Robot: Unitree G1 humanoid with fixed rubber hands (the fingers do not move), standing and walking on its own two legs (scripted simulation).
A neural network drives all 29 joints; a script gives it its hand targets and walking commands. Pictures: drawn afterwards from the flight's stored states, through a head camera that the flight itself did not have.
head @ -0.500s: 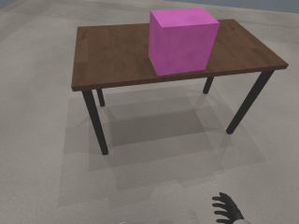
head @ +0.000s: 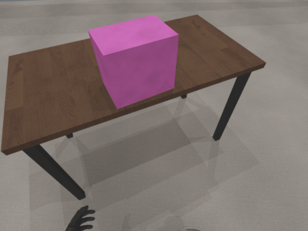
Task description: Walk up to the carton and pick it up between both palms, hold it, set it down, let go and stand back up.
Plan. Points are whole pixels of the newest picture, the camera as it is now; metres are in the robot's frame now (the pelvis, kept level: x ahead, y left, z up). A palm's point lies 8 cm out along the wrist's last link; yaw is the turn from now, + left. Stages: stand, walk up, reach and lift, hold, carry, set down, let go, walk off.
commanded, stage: walk up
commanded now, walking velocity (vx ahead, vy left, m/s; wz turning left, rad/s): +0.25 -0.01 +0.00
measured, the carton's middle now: (135, 62) +0.69 +0.03 +0.06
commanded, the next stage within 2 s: none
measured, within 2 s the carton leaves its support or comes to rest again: neither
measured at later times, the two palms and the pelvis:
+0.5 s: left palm out of the picture +0.08 +0.27 -0.14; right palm (228, 216) +0.18 -0.21 -0.11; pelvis +0.11 +0.03 +0.01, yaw +1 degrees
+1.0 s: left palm out of the picture +0.17 +0.23 -0.12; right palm (230, 225) +0.16 -0.21 -0.13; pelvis +0.16 +0.01 +0.02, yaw +1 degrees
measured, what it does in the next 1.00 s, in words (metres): walks ahead: left foot, then right foot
